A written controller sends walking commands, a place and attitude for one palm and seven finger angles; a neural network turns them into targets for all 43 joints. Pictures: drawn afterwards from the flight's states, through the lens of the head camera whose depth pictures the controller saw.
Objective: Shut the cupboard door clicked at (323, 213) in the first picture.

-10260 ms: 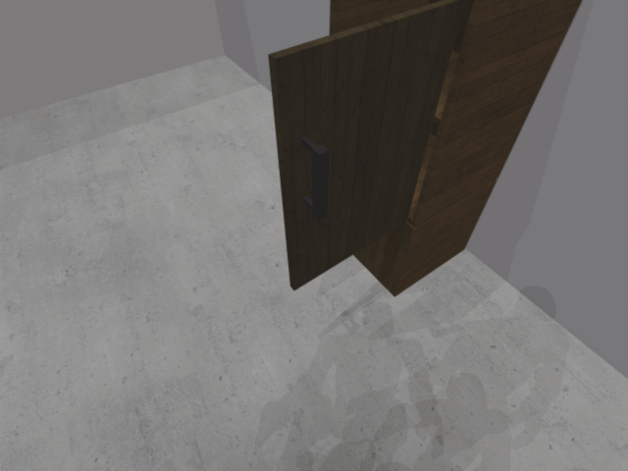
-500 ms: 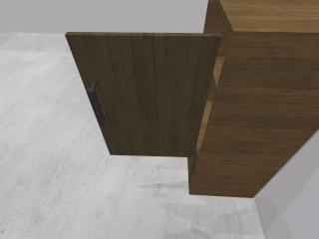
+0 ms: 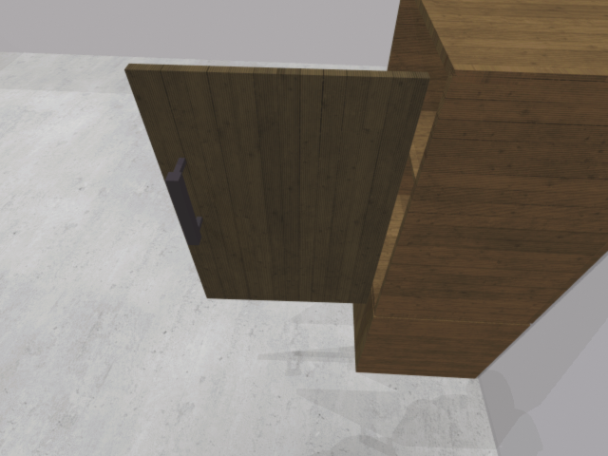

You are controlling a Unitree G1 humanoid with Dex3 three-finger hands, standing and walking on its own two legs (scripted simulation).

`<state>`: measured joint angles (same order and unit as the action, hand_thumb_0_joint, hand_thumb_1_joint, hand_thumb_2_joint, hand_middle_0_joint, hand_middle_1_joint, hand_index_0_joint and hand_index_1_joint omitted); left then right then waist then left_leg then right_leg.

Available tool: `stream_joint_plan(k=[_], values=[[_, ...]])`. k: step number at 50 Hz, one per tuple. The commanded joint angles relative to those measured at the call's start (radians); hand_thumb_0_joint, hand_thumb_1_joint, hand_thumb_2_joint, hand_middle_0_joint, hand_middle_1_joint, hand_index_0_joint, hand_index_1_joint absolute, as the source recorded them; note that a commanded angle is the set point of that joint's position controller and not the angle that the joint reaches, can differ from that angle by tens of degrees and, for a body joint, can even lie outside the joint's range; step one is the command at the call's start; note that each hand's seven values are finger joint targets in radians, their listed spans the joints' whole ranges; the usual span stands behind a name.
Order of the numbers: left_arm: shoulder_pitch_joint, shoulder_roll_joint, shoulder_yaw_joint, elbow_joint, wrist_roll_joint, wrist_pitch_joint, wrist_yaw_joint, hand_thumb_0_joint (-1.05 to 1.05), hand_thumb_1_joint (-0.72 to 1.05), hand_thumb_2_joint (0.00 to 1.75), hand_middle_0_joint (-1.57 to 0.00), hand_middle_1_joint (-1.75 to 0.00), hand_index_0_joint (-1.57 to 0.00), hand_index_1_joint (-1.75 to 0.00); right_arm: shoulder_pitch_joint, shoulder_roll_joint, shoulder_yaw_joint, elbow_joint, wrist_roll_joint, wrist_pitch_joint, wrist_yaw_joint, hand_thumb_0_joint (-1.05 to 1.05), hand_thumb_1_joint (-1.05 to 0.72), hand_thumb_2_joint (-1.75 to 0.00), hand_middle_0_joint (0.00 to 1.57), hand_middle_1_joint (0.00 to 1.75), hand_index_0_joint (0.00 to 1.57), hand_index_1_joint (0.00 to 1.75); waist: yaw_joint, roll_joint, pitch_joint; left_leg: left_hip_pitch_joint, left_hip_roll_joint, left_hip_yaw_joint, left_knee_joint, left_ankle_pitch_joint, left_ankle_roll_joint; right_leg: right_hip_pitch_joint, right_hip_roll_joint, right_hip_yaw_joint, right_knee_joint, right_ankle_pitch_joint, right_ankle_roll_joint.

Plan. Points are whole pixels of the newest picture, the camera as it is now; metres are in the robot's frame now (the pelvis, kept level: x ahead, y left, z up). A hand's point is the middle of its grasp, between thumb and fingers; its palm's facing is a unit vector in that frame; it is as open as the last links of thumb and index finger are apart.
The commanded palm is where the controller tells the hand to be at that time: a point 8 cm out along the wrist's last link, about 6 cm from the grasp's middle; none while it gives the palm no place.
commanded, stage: look again from close up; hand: left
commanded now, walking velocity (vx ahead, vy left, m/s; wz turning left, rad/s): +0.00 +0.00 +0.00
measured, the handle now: (188, 203) +0.50 +0.24 +0.02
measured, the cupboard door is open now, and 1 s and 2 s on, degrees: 91 91 91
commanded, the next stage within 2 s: raise the hand and make a fist in 0.28 s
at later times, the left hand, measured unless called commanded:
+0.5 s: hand out of the picture +0.14 +0.18 -0.09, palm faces +0.23 -0.95 -0.20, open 7.3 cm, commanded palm +0.11 +0.22 -0.07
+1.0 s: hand (185, 447) +0.14 +0.16 -0.04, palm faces +0.03 -1.00 -0.04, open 5.2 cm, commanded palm +0.12 +0.21 -0.03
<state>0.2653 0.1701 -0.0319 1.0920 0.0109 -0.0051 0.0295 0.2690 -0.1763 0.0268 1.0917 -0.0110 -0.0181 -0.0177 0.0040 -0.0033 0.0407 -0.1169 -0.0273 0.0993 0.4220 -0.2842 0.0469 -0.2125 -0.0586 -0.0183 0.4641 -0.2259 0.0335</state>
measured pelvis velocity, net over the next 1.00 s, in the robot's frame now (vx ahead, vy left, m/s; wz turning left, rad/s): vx -0.05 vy -0.06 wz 0.09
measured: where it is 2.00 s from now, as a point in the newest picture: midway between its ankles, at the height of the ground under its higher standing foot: outside the picture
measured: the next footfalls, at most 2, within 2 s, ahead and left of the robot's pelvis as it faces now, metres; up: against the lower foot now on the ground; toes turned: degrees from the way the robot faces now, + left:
none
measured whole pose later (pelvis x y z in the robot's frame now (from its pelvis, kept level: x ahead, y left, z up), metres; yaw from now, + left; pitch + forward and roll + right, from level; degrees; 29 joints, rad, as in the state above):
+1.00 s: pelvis -0.05 -0.06 -0.10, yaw +5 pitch +13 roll -2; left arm 0.36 0.25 0.19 0.00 -0.32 -0.44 -0.40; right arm 0.17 -0.23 0.01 0.52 0.03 -0.26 -0.07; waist 0.05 0.01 -0.11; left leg -0.90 0.04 -0.07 1.24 -0.57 -0.04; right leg -0.90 -0.02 -0.15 1.18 -0.50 -0.06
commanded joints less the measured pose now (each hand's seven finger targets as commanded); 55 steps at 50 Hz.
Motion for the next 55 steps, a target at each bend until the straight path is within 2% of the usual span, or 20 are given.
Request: stream_joint_plan(k=[1,18,19,20,21,22,23,24,25,26,27,29,31,34,37,42,44,47,51,55], values=[[0.041,0.109,0.027,-0.027,-0.001,-0.012,0.005,0.0,0.9,0.9,-0.2,-0.3,-0.2,-0.3,0.038,-0.105,-0.024,-0.019,-0.001,-0.02,-0.007,0.0,-0.9,-0.9,0.2,0.3,0.2,0.3,0.001,0.007,0.032,-0.078,0.13,-0.122,-0.115,0.165,-0.009,0.033,-0.056,0.062,-0.058,0.131,-0.057],[0.035,0.099,0.033,-0.016,-0.002,-0.016,0.009,0.0,0.9,0.9,-0.2,-0.3,-0.2,-0.3,0.045,-0.083,-0.027,0.023,0.0,-0.02,-0.015,0.0,-0.9,-0.9,0.2,0.3,0.2,0.3,0.002,0.005,0.017,-0.039,0.134,-0.106,-0.097,0.254,-0.015,0.065,-0.059,0.059,-0.059,0.229,-0.063],[0.111,0.118,0.037,0.023,0.01,-0.031,0.049,0.0,0.9,0.9,-0.2,-0.3,-0.2,-0.3,-0.014,-0.119,-0.04,-0.046,0.014,-0.025,-0.009,0.0,-0.9,-0.9,0.2,0.3,0.2,0.3,0.02,-0.057,0.002,-0.085,0.164,-0.088,0.091,0.442,-0.041,0.054,-0.098,0.075,-0.008,0.557,-0.045],[-0.798,0.743,0.497,-1.615,-0.098,-0.31,0.064,0.0,0.9,0.9,-0.2,-0.3,-0.2,-0.3,0.092,-0.337,-0.084,-0.313,0.013,-0.228,-0.114,0.0,-0.9,-0.9,0.2,0.3,0.2,0.3,-0.132,0.066,-0.432,0.229,0.125,-0.123,0.153,0.704,-0.049,0.101,0.022,-0.009,0.218,0.488,-0.042],[-0.036,0.192,0.071,-1.247,-0.115,-0.212,0.074,0.0,0.9,0.9,-0.22,-0.32,-0.22,-0.32,0.004,-0.201,-0.026,-0.323,0.079,-0.302,-0.12,0.0,-0.9,-0.9,0.2,0.3,0.2,0.3,-0.045,0.42,-0.507,0.303,0.102,-0.168,0.114,0.752,-0.064,-0.093,0.074,-0.066,0.316,0.073,-0.044],[0.189,-0.04,0.004,-1.245,-0.185,-0.081,0.075,0.0,0.9,0.9,-0.24,-0.34,-0.24,-0.34,-0.061,-0.155,-0.035,-0.352,0.043,-0.34,-0.085,0.0,-0.9,-0.9,0.2,0.3,0.2,0.3,-0.008,0.37,-0.389,0.167,0.106,-0.152,0.039,0.831,-0.104,-0.113,0.064,-0.08,0.276,-0.044,-0.048],[0.077,0.01,0.033,-1.153,-0.163,-0.085,0.076,0.0,0.9,0.9,-0.25,-0.36,-0.25,-0.36,-0.016,-0.157,-0.061,-0.321,0.045,-0.364,-0.053,0.0,-0.9,-0.9,0.2,0.3,0.2,0.3,-0.048,0.156,-0.159,-0.021,0.099,-0.148,0.053,0.651,-0.096,-0.173,0.049,-0.071,0.211,-0.021,-0.041],[0.011,0.015,0.066,-1.117,-0.165,-0.126,0.056,0.0,0.9,0.9,-0.27,-0.38,-0.27,-0.38,-0.022,-0.181,-0.088,-0.362,0.033,-0.367,-0.033,0.0,-0.9,-0.9,0.2,0.3,0.2,0.3,-0.068,0.085,-0.005,-0.16,0.074,-0.162,0.106,0.45,-0.097,-0.212,0.045,-0.086,0.139,0.019,-0.046],[0.075,0.054,0.138,-1.022,-0.166,-0.182,0.026,0.0,0.9,0.9,-0.29,-0.4,-0.29,-0.4,-0.032,-0.192,-0.1,-0.4,0.02,-0.368,-0.023,0.0,-0.9,-0.9,0.2,0.3,0.2,0.3,-0.054,-0.061,0.045,-0.295,0.049,-0.158,0.158,0.27,-0.085,-0.243,0.036,-0.096,0.114,0.049,-0.05],[0.185,0.05,0.177,-0.943,-0.184,-0.257,-0.018,0.0,0.9,0.9,-0.31,-0.42,-0.31,-0.42,-0.047,-0.191,-0.109,-0.434,0.013,-0.366,-0.014,0.0,-0.9,-0.9,0.2,0.3,0.2,0.3,-0.035,-0.195,0.021,-0.369,0.029,-0.148,0.213,0.191,-0.067,-0.274,0.039,-0.092,0.144,0.048,-0.048],[0.332,0.045,0.222,-0.857,-0.201,-0.328,-0.082,0.0,0.9,0.9,-0.33,-0.44,-0.33,-0.44,-0.053,-0.188,-0.119,-0.475,0.014,-0.365,0.0,0.0,-0.9,-0.9,0.2,0.3,0.2,0.3,0.014,-0.181,-0.036,-0.402,0.011,-0.129,0.267,0.236,-0.073,-0.259,0.041,-0.087,0.209,0.12,-0.058],[0.398,-0.011,0.222,-0.838,-0.246,-0.506,-0.227,0.0,0.9,0.9,-0.36,-0.48,-0.36,-0.48,-0.076,-0.171,-0.131,-0.528,0.007,-0.356,0.019,0.0,-0.9,-0.9,0.2,0.3,0.2,0.3,0.051,-0.283,-0.145,-0.53,-0.008,-0.092,0.388,0.169,-0.08,-0.319,0.04,-0.074,0.358,0.117,-0.057],[0.353,0.075,0.282,-0.857,-0.283,-0.661,-0.378,0.0,0.9,0.9,-0.4,-0.52,-0.4,-0.52,-0.109,-0.182,-0.139,-0.586,0.011,-0.355,0.029,0.0,-0.9,-0.9,0.2,0.3,0.2,0.3,0.054,-0.181,-0.203,-0.645,-0.023,-0.077,0.495,0.059,-0.081,-0.366,0.015,0.004,0.428,0.063,-0.06],[0.261,0.179,0.35,-0.958,-0.333,-0.636,-0.478,0.0,0.9,0.9,-0.46,-0.58,-0.46,-0.58,-0.143,-0.198,-0.134,-0.703,0.034,-0.331,0.022,0.0,-0.9,-0.9,0.2,0.3,0.2,0.3,0.072,-0.044,-0.306,-0.718,-0.036,-0.049,0.565,-0.022,-0.049,-0.357,-0.004,0.104,0.428,-0.09,-0.06],[0.068,0.23,0.376,-1.177,-0.382,-0.58,-0.453,0.0,0.9,0.9,-0.51,-0.64,-0.51,-0.64,-0.137,-0.192,-0.122,-0.76,0.043,-0.321,-0.008,0.0,-0.9,-0.9,0.2,0.3,0.2,0.3,0.032,0.001,-0.349,-0.766,-0.018,-0.067,0.628,-0.115,-0.035,-0.417,0.0,0.169,0.391,-0.331,-0.046],[-0.079,0.217,0.289,-1.423,-0.353,-0.617,-0.398,0.0,0.9,0.9,-0.6,-0.74,-0.6,-0.74,-0.076,-0.188,-0.102,-0.727,0.031,-0.319,-0.046,0.0,-0.9,-0.9,0.2,0.3,0.2,0.3,-0.053,0.017,-0.368,-0.747,0.021,-0.107,0.696,-0.101,-0.015,-0.48,0.026,0.148,0.421,-0.286,-0.039],[-0.047,0.191,0.242,-1.374,-0.346,-0.586,-0.418,0.0,0.9,0.9,-0.64,-0.78,-0.64,-0.78,-0.075,-0.193,-0.095,-0.712,0.039,-0.315,-0.057,0.0,-0.9,-0.9,0.2,0.3,0.2,0.3,-0.06,0.044,-0.329,-0.755,0.026,-0.111,0.691,-0.123,-0.014,-0.512,0.035,0.131,0.416,-0.317,-0.044],[0.004,0.22,0.269,-1.269,-0.349,-0.479,-0.446,0.0,0.9,0.9,-0.69,-0.84,-0.69,-0.84,-0.078,-0.194,-0.086,-0.704,0.05,-0.304,-0.068,0.0,-0.9,-0.9,0.2,0.3,0.2,0.3,-0.04,0.039,-0.301,-0.781,0.026,-0.118,0.666,-0.136,-0.015,-0.482,0.038,0.127,0.388,-0.36,-0.044],[0.071,0.244,0.332,-1.297,-0.359,-0.358,-0.421,0.0,0.9,0.9,-0.77,-0.92,-0.77,-0.92,-0.089,-0.177,-0.082,-0.737,0.055,-0.285,-0.067,0.0,-0.9,-0.9,0.2,0.3,0.2,0.3,0.011,0.026,-0.369,-0.739,0.018,-0.118,0.603,-0.104,-0.021,-0.394,0.029,0.105,0.369,-0.341,-0.039],[0.123,0.216,0.357,-1.319,-0.367,-0.353,-0.354,0.0,0.9,0.9,-0.84,-1.0,-0.84,-1.0,-0.095,-0.152,-0.077,-0.744,0.042,-0.279,-0.057,0.0,-0.9,-0.9,0.2,0.3,0.2,0.3,0.026,-0.024,-0.363,-0.724,0.018,-0.127,0.563,-0.06,-0.03,-0.362,0.031,0.07,0.381,-0.255,-0.036]])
